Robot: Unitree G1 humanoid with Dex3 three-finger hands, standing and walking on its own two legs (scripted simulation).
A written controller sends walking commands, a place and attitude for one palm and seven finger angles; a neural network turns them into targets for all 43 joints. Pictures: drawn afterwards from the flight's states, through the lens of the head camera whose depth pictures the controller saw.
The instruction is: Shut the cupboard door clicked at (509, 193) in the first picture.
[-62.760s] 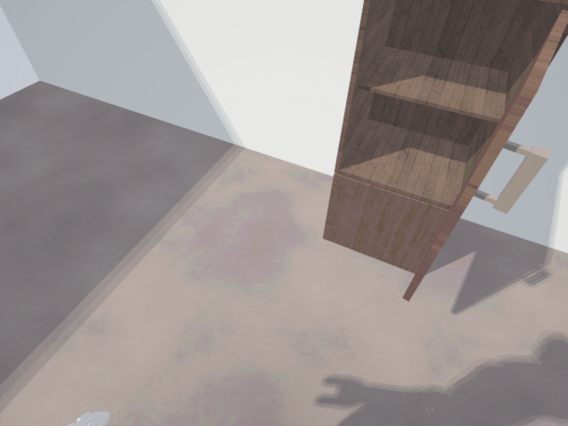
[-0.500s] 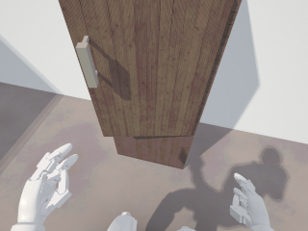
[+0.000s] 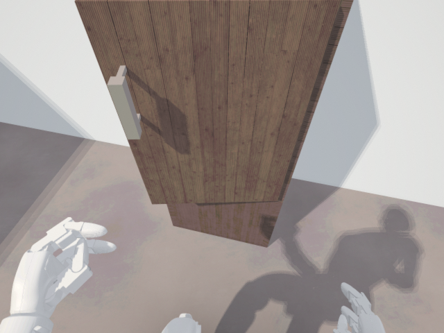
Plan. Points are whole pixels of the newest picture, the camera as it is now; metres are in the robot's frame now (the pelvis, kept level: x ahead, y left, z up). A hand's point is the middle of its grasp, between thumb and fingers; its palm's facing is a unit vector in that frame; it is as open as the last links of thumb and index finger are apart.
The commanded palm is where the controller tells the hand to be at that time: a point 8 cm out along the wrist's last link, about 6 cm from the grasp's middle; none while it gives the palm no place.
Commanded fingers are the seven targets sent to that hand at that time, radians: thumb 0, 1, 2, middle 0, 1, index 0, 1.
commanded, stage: raise the hand and make a fist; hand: left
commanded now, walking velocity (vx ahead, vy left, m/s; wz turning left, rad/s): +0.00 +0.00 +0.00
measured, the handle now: (128, 103) +0.49 +0.22 +0.14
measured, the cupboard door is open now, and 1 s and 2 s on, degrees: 16 16 16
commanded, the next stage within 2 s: bring the fist close to the handle in 1.10 s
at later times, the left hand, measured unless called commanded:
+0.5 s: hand (71, 251) +0.21 +0.22 +0.12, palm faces +0.10 -0.99 -0.03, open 3.1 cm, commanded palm +0.18 +0.27 +0.13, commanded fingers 0.00 0.90 0.90 -1.30 -1.50 -1.30 -1.50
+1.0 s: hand (87, 233) +0.23 +0.20 +0.14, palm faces +0.12 -0.99 -0.04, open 3.1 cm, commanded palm +0.19 +0.25 +0.15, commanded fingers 0.00 0.90 0.90 -1.30 -1.50 -1.30 -1.50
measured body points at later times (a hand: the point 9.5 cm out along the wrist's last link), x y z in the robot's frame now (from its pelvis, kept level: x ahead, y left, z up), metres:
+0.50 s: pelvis +0.00 +0.02 +0.02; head +0.00 +0.02 +0.47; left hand +0.20 +0.28 +0.12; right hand +0.19 -0.18 -0.04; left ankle +0.05 +0.13 -0.68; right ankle -0.02 -0.11 -0.68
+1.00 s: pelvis +0.00 +0.00 +0.04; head -0.01 -0.01 +0.49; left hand +0.21 +0.25 +0.15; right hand +0.17 -0.22 -0.03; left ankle +0.05 +0.13 -0.68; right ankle -0.02 -0.11 -0.68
